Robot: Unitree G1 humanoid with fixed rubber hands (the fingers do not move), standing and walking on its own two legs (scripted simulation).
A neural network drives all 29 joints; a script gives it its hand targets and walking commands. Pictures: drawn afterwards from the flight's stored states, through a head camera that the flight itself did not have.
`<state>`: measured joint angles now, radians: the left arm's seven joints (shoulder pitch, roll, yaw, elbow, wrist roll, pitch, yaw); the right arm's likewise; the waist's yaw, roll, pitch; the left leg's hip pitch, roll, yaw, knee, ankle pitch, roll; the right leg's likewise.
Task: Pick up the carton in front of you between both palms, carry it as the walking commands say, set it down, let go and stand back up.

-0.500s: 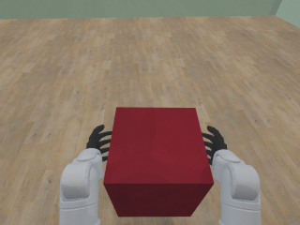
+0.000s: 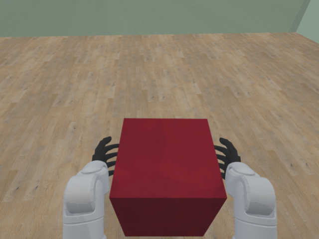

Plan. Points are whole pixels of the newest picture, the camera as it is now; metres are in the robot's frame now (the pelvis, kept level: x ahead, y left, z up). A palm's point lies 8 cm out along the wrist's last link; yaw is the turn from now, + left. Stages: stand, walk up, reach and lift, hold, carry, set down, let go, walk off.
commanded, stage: carry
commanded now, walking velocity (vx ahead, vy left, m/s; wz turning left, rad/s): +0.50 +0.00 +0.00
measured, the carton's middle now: (164, 179) +0.28 +0.00 +0.03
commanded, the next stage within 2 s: none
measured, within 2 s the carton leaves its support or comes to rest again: neither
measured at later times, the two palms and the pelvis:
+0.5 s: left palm (127, 89) +0.58 +0.14 +0.11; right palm (211, 91) +0.58 -0.16 +0.10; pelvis +0.32 -0.02 +0.00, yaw +1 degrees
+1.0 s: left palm (131, 56) +0.91 +0.16 +0.09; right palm (193, 57) +0.91 -0.14 +0.09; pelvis +0.65 +0.01 +0.00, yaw +0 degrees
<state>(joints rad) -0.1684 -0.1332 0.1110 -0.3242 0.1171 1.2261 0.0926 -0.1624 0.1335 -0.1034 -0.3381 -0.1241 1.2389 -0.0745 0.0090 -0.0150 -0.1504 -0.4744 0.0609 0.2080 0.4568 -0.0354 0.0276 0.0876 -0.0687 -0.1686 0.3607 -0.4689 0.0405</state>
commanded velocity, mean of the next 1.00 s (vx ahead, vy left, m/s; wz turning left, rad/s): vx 0.43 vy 0.00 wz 0.00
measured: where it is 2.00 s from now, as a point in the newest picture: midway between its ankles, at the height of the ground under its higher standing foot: (161, 173)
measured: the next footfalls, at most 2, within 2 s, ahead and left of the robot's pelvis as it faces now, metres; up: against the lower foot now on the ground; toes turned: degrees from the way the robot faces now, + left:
right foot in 0.48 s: +0.48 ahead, -0.12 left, +0.00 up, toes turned -11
left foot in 0.98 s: +0.81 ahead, +0.11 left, +0.00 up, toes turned +2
